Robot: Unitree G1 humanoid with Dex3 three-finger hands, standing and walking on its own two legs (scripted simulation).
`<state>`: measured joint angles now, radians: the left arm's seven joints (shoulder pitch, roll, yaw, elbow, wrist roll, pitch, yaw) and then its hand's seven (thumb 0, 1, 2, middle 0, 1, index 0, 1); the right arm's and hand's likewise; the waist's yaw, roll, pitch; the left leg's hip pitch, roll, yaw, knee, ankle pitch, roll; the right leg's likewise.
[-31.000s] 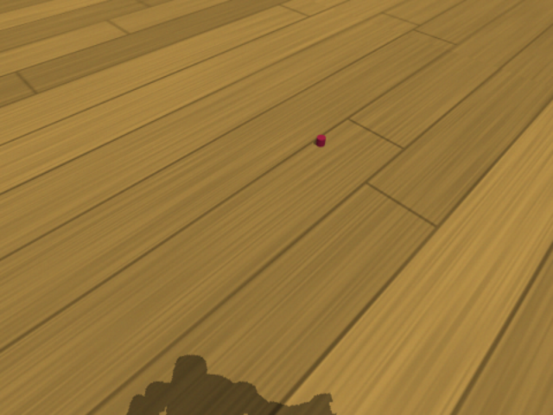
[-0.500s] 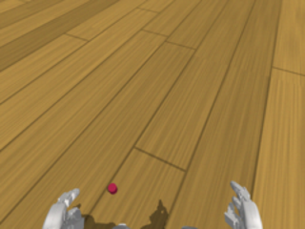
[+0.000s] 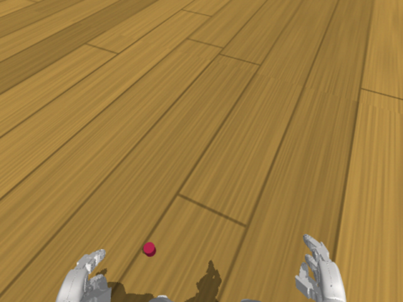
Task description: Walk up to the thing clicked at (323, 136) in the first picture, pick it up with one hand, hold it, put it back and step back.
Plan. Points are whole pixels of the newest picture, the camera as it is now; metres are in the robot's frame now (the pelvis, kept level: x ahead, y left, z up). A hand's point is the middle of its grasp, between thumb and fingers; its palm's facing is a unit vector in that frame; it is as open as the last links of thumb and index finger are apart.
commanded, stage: home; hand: left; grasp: from above
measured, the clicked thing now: (149, 249) +0.45 +0.22 -0.69
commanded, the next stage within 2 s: stand in 0.80 s
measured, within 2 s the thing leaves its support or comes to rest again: neither
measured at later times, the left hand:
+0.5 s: hand (108, 292) +0.16 +0.18 -0.05, palm faces +0.04 -0.98 -0.20, open 7.4 cm
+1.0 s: hand (102, 293) +0.17 +0.20 -0.08, palm faces +0.00 -0.95 -0.31, open 7.4 cm
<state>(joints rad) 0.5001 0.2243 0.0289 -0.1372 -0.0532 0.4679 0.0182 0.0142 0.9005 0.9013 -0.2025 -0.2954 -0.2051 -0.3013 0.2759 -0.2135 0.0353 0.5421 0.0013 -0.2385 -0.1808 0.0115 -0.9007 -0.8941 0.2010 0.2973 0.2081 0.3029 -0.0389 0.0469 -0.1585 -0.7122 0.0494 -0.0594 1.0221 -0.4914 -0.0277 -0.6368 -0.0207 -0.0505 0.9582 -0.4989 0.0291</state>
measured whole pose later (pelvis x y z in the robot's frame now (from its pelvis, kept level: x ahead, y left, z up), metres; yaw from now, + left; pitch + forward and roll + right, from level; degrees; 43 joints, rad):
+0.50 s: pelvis +0.00 +0.00 +0.00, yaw +0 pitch +11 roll -3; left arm 0.50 0.23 0.03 -0.14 -0.05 0.47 0.02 0.01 0.90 0.90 -0.20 -0.29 -0.21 -0.30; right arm 0.28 -0.22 0.03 0.54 0.00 -0.23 -0.18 0.01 -0.90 -0.89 0.20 0.30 0.21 0.30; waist -0.04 0.05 -0.16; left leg -0.71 0.05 -0.06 1.02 -0.50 -0.03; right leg -0.64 -0.02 -0.05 0.96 -0.50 0.03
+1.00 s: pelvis +0.00 +0.00 +0.01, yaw +0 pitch +5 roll -1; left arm 0.30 0.27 0.00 0.26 0.04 0.19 0.04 0.01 0.90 0.90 -0.21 -0.30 -0.21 -0.30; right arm 0.18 -0.25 0.02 0.71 -0.09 -0.11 -0.08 0.01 -0.90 -0.89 0.20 0.30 0.21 0.30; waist 0.01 0.00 -0.03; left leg -0.57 0.03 -0.02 0.94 -0.46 -0.02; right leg -0.52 -0.04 -0.02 0.91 -0.48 0.03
